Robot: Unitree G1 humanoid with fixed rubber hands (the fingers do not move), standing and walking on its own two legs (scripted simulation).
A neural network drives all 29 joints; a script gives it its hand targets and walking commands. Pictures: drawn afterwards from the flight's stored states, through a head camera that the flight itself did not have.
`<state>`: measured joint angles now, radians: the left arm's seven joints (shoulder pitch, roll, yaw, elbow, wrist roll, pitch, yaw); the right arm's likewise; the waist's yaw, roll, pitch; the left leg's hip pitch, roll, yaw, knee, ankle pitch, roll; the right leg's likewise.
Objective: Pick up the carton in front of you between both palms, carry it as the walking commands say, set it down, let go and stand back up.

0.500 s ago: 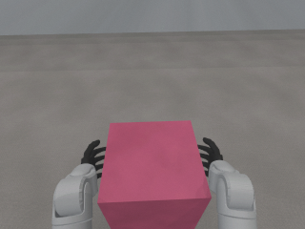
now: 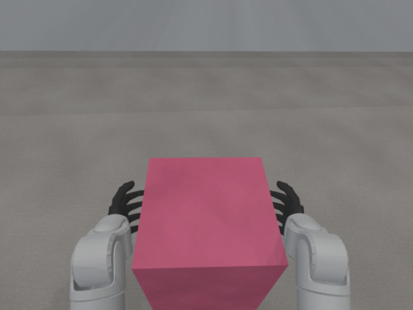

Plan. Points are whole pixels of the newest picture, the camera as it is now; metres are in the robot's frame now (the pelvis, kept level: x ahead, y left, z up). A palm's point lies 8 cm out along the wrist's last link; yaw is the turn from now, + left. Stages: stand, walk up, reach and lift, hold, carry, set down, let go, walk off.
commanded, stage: carry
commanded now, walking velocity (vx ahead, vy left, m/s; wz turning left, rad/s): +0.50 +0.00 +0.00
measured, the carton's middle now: (205, 237) +0.27 -0.01 +0.00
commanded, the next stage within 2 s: none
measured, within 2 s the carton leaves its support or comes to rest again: neither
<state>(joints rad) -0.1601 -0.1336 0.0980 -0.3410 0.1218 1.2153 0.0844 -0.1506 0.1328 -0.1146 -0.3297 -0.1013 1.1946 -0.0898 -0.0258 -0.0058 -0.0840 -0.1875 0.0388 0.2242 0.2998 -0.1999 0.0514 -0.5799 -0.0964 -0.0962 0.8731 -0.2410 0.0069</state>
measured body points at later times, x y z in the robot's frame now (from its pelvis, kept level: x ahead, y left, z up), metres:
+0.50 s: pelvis +0.33 -0.04 +0.00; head +0.35 -0.06 +0.45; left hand +0.59 +0.13 +0.07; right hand +0.62 -0.17 +0.06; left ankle +0.39 +0.11 -0.70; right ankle +0.30 -0.12 -0.75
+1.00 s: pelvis +0.53 +0.00 -0.02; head +0.52 +0.00 +0.43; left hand +0.82 +0.15 +0.06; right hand +0.82 -0.15 +0.06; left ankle +0.55 +0.08 -0.75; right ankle +0.44 -0.12 -0.75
